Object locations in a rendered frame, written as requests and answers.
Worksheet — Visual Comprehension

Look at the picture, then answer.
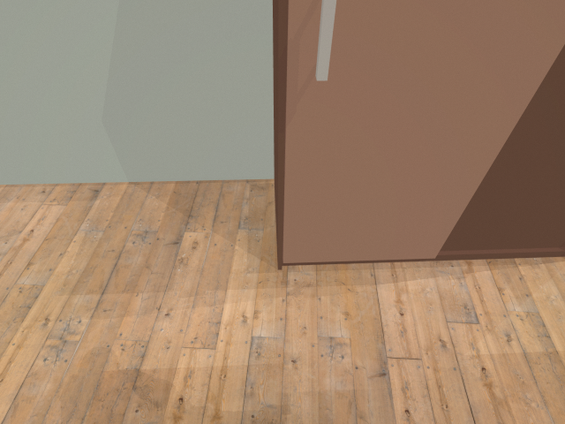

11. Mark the wardrobe door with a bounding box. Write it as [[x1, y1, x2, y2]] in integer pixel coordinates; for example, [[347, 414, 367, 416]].
[[440, 44, 565, 251], [282, 0, 565, 263]]

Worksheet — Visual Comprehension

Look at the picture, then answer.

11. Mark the handle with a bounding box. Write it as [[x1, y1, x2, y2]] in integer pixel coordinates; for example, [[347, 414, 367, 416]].
[[315, 0, 336, 81]]

